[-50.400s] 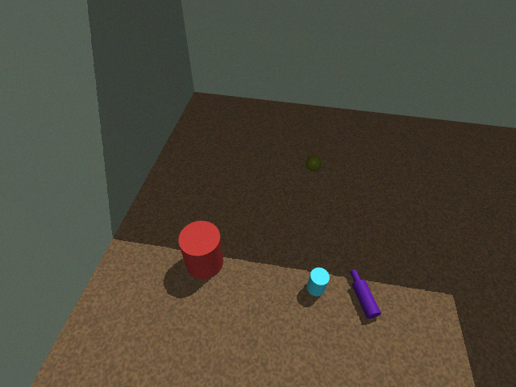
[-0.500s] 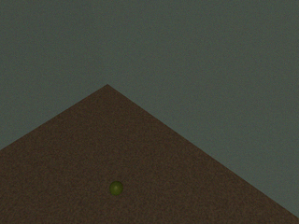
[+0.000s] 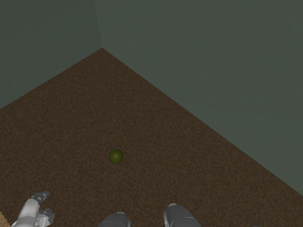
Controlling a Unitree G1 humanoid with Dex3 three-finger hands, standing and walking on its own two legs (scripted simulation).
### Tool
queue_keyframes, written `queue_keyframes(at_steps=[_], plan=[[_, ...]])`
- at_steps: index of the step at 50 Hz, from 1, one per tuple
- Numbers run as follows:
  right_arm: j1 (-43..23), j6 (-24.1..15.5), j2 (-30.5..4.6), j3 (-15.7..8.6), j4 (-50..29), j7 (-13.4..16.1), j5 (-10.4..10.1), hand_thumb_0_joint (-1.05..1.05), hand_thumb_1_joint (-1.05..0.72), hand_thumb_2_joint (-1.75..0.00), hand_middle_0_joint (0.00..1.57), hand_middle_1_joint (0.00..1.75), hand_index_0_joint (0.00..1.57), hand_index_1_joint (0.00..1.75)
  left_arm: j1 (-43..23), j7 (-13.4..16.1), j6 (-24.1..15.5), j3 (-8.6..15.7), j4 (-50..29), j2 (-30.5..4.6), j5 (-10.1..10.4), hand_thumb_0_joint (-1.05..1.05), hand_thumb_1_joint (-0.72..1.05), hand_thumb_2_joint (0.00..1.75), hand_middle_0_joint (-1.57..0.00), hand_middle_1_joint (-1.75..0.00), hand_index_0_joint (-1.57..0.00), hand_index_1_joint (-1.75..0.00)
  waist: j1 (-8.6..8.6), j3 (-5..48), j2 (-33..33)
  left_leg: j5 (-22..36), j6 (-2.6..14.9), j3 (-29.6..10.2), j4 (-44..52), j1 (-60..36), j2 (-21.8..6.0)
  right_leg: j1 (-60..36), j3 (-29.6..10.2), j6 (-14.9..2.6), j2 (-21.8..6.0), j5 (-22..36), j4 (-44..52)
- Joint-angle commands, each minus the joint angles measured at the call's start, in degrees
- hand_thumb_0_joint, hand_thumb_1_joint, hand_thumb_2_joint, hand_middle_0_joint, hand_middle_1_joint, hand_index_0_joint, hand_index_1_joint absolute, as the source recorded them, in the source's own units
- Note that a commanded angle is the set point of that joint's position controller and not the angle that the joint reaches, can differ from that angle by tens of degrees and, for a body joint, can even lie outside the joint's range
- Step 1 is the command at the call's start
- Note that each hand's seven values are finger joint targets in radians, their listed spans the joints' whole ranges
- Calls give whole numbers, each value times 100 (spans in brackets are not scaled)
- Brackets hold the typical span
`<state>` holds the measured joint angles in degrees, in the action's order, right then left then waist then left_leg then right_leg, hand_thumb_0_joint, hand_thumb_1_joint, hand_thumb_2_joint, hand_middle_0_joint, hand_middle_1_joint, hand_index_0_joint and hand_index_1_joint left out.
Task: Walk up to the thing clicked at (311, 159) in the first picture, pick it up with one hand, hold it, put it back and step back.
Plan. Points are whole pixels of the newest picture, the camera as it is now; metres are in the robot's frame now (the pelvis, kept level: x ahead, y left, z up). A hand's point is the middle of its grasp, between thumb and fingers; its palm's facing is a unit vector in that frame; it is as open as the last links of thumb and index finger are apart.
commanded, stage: step back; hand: left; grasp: from above
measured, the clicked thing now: (116, 156) +0.50 +0.17 -0.72
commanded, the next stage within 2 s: none
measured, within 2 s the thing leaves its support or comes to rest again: neither
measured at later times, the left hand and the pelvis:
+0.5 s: hand out of the picture +0.02 +0.24 -0.13, palm faces -0.08 -0.91 -0.42, open 7.3 cm; pelvis -0.09 -0.02 +0.01, yaw -5 degrees
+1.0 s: hand out of the picture -0.15 +0.28 -0.15, palm faces -0.02 -0.93 -0.37, open 7.3 cm; pelvis -0.24 +0.01 +0.01, yaw -3 degrees
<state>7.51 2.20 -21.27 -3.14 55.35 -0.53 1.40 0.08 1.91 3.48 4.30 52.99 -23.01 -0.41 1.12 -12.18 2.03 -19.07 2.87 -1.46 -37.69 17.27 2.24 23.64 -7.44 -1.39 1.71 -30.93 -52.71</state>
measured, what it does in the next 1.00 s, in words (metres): walks backwards: right foot, then left foot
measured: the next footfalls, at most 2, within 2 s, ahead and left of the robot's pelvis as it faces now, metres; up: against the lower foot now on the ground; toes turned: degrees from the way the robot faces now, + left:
right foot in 0.34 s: -0.04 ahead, -0.12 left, +0.00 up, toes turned -3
left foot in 0.72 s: -0.13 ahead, +0.12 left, +0.00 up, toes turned -3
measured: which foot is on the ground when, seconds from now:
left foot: down 0.00-0.36, up 0.38-0.70, down 0.72-1.00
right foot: up 0.00-0.32, down 0.34-0.76, up 0.78-1.00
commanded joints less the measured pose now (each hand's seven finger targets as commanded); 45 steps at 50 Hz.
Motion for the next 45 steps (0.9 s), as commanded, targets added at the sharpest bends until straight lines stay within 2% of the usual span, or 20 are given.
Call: queue_keyframes(at_steps=[1, 3, 9, 15, 16, 17, 18, 19, 20, 22, 24, 31, 33, 36, 37, 38, 39, 40, 43, 45], plan=[[-317, -177, -1477, -378, -700, 212, 28, 0, -90, -90, 20, 30, 20, 30, 650, 84, -23, 178, -301, -867, 81, 0, 90, 90, -20, -30, -20, -30, -203, 1690, -1063, 4348, 528, -1278, 1051, -1240, -1442, 443, -445, -79, 330, 102, -1362], [-282, -186, -1311, -343, -829, 242, 22, 0, -90, -90, 20, 30, 20, 30, 823, 78, -27, 213, -318, -931, 40, 0, 90, 90, -20, -30, -20, -30, -233, 1739, -959, 3988, 862, -1208, 992, -1398, -1525, 421, -284, 22, 325, 249, -1579], [341, -170, -1313, -383, -885, 272, -20, 0, -90, -90, 20, 30, 20, 30, 541, 22, -179, 261, -629, -902, -29, 0, 90, 90, -20, -30, -20, -30, 183, 1567, -803, 4033, 1240, -1351, 802, -1871, -1793, 408, 27, 230, 91, 67, -179], [-239, -103, -1517, -364, -1093, 210, -66, 0, -90, -90, 20, 30, 20, 30, 1347, -93, -236, 320, -388, -830, -97, 0, 90, 90, -20, -30, -20, -30, -204, 1527, -877, 2075, 800, -1098, 747, -449, -1551, -1132, 630, -36, -41, 1235, 1986], [-373, -83, -1447, -336, -1097, 192, -114, 0, -90, -90, 20, 30, 20, 30, 1604, -91, -259, 330, -300, -801, -106, 0, 90, 90, -20, -30, -20, -30, -344, 1637, -807, 1801, 590, -946, 493, -271, -1423, -1460, 559, -137, -108, 1810, 2559], [-328, -80, -1309, -298, -1128, 176, -161, 0, -90, -90, 20, 30, 20, 30, 1607, -91, -300, 388, -354, -1076, -164, 0, 90, 90, -20, -30, -20, -30, -304, 1684, -174, 1206, 270, -661, -5, 272, -998, -1700, -296, -379, -606, 2176, 2746], [-304, -73, -1047, -206, -1148, 166, -208, 0, -90, -90, 20, 30, 20, 30, 1356, -98, -328, 460, -488, -1396, -168, 0, 90, 90, -20, -30, -20, -30, -225, 1405, 865, -264, -118, -213, -917, 1139, -100, -1719, -1638, -793, -1492, 2478, 3191], [-381, -30, -1094, -268, -1127, 236, -172, 0, -90, -90, 20, 30, 20, 30, 995, -101, -314, 538, -718, -1897, -170, 0, 90, 90, -20, -30, -20, -30, -424, 1146, 1434, -1754, -255, -348, -2350, 954, 405, -590, -2683, -1779, -2524, 2692, 3543], [-163, -30, -1237, -317, -981, 252, -142, 0, -90, -90, 20, 30, 20, 30, 671, -75, -337, 526, -897, -1722, -185, 0, 90, 90, -20, -30, -20, -30, -275, 874, 1084, -1719, -304, -798, -2990, 649, 274, -69, -2711, -1820, -2558, 2990, 3490], [73, -43, -1206, -256, -798, 197, -208, 0, -90, -90, 20, 30, 20, 30, 505, -42, -360, 417, -997, -1192, -114, 0, 90, 90, -20, -30, -20, -30, -105, 882, 444, -1149, -265, -1004, -3162, 843, 442, -596, -1233, -1352, -1706, 3916, 3097], [264, -68, -1055, -172, -745, 232, -196, 0, -90, -90, 20, 30, 20, 30, 369, -25, -337, 386, -1030, -1006, -132, 0, 90, 90, -20, -30, -20, -30, -1, 1103, 468, -851, -310, -882, -3151, 1125, 663, -1134, -506, -870, -1206, 4162, 2857], [213, -169, -1012, -126, -980, 275, -127, 0, -90, -90, 20, 30, 20, 30, 1098, 54, -260, 387, -1191, -998, -167, 0, 90, 90, -20, -30, -20, -30, -450, 1737, 881, -1135, -453, -399, -979, 1140, 0, -2750, -636, -1178, -1607, 4852, 2289], [463, -183, -1055, -177, -892, 251, -89, 0, -90, -90, 20, 30, 20, 30, 947, 31, -204, 376, -1255, -1096, -129, 0, 90, 90, -20, -30, -20, -30, -338, 1809, 1032, -820, -334, -181, -90, 540, -113, -2412, -512, -1049, -1541, 4709, 2112], [868, -230, -1127, -276, -735, 219, 12, 0, -90, -90, 20, 30, 20, 30, 714, -51, -94, 327, -1358, -1104, -24, 0, 90, 90, -20, -30, -20, -30, -51, 1817, 653, 1115, -180, -44, 1435, -616, -177, -1335, -236, -555, -1170, 3464, 1615], [769, -231, -1524, -397, -776, 207, 82, 0, -90, -90, 20, 30, 20, 30, 787, -71, -78, 280, -1400, -952, -18, 0, 90, 90, -20, -30, -20, -30, -82, 1818, -273, 1408, 151, -1254, 1466, -1033, -1002, -389, -30, -274, -677, 2262, 1177], [531, -222, -1975, -456, -891, 172, 136, 0, -90, -90, 20, 30, 20, 30, 666, -52, -97, 263, -1443, -770, 20, 0, 90, 90, -20, -30, -20, -30, -55, 1516, -1385, 1876, 709, -2548, 1858, -940, -2029, 480, 420, -40, 310, 190, 239], [318, -208, -2292, -510, -983, 145, 88, 0, -90, -90, 20, 30, 20, 30, 369, 24, -90, 393, -1424, -1000, -36, 0, 90, 90, -20, -30, -20, -30, 239, 1333, -1672, 1800, 1544, -3132, 2090, 149, -2690, 132, -139, 50, 390, -793, -1002], [102, -234, -2102, -478, -984, 176, 109, 0, -90, -90, 20, 30, 20, 30, 340, 27, -89, 423, -1309, -1128, -93, 0, 90, 90, -20, -30, -20, -30, 153, 998, -1319, 1458, 1573, -3091, 2148, 684, -2613, 22, -389, 37, 304, -596, -1660], [-598, -241, -1436, -271, -1164, 206, 110, 0, -90, -90, 20, 30, 20, 30, 1167, -65, -62, 420, -981, -954, 42, 0, 90, 90, -20, -30, -20, -30, -443, 839, -854, 1837, 850, -1232, 1785, 283, -1548, 382, -460, -23, 531, 402, -2236], [-302, -259, -1372, -293, -1125, 193, 64, 0, -90, -90, 20, 30, 20, 30, 1299, -104, -70, 459, -902, -985, -19, 0, 90, 90, -20, -30, -20, -30, -316, 1022, -894, 1573, 865, -1254, 1698, -218, -1452, 452, -323, 137, 556, 513, -2199]])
